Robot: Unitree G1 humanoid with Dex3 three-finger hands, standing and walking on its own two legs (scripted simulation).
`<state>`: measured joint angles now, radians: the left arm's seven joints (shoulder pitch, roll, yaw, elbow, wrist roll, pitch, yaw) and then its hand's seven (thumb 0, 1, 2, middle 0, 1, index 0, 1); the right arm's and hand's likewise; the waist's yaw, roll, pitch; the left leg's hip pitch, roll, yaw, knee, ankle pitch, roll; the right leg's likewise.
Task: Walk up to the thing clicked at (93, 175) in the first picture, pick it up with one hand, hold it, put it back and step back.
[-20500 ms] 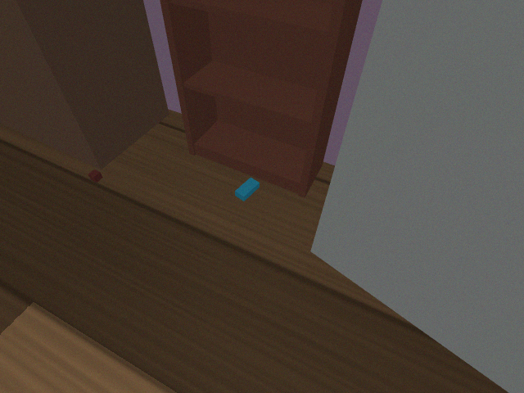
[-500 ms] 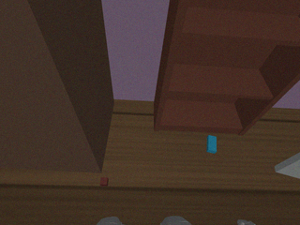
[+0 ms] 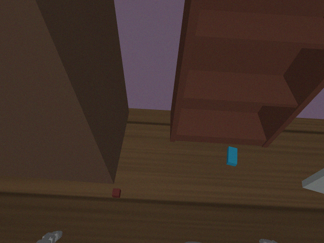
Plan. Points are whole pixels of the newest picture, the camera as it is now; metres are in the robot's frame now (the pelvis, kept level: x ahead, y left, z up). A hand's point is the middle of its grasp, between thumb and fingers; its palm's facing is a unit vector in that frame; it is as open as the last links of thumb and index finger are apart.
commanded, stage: walk up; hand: left
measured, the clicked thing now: (116, 193) +0.45 +0.24 -0.75
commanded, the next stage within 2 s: none
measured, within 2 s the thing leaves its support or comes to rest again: neither
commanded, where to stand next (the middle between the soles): +0.07 +0.00 m, yaw +1 degrees
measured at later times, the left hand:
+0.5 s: hand out of the picture +0.07 +0.26 -0.14, palm faces +0.02 -0.94 -0.34, open 7.4 cm
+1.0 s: hand out of the picture +0.11 +0.25 -0.14, palm faces +0.02 -0.95 -0.31, open 7.4 cm
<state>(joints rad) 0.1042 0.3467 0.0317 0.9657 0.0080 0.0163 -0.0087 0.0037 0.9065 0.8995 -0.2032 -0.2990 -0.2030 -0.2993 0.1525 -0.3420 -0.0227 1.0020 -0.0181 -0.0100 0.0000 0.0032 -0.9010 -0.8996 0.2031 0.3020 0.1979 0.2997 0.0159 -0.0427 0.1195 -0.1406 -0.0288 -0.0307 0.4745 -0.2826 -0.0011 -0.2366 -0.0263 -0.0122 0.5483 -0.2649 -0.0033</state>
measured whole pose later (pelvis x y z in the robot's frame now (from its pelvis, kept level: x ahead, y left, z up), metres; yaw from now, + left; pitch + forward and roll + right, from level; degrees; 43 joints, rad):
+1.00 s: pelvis +0.02 +0.01 +0.01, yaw +1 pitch -2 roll +0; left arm 0.08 0.34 0.03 1.11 0.01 0.00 -0.01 0.00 0.91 0.90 -0.20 -0.30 -0.20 -0.30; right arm 0.11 -0.35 -0.01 1.08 -0.01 -0.02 0.00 0.00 -0.90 -0.90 0.20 0.30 0.20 0.30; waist 0.00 -0.01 0.04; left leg -0.07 -0.01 -0.05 0.35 -0.25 0.00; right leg -0.12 -0.01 -0.03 0.35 -0.19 0.00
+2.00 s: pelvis +0.01 -0.01 -0.02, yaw +6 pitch -3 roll +0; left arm 0.09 0.37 0.04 0.84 0.01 0.00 0.03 0.00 0.90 0.90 -0.21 -0.30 -0.21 -0.30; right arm 0.16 -0.39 -0.05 0.91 -0.03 0.07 0.02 0.00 -0.90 -0.90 0.20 0.30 0.20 0.30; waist -0.01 0.04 0.19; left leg -0.28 -0.01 -0.06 0.74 -0.43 -0.01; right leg -0.36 -0.09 -0.08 0.71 -0.30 0.01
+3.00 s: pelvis -0.01 -0.01 -0.01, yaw +3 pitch -3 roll +1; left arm 0.20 0.39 0.06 0.86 0.02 0.01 -0.01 0.00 0.90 0.90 -0.21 -0.30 -0.21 -0.30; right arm 0.39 -0.41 -0.07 0.95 -0.06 0.01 0.04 0.00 -0.90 -0.90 0.20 0.30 0.20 0.30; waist -0.02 -0.04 0.03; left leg -0.16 -0.02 0.05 0.57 -0.35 0.03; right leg -0.40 -0.06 -0.02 0.69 -0.33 -0.02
